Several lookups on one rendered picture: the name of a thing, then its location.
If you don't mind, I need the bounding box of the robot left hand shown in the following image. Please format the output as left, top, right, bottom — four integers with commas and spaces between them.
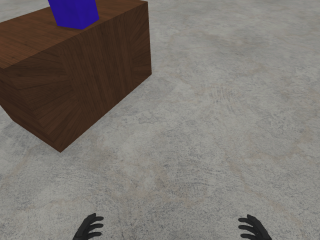
72, 213, 104, 240

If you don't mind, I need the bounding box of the robot right hand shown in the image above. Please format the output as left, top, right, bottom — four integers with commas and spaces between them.
238, 214, 272, 240

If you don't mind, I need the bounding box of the pedestal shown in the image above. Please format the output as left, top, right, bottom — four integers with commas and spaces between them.
0, 0, 152, 153

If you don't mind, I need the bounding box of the carton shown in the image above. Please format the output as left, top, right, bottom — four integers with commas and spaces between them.
48, 0, 99, 30

